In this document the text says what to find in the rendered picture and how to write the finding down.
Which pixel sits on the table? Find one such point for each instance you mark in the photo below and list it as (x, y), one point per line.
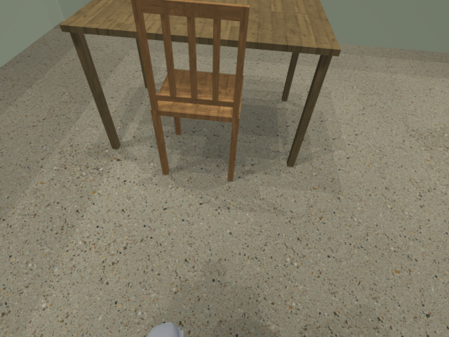
(298, 26)

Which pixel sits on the chair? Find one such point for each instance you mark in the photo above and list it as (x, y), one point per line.
(189, 93)

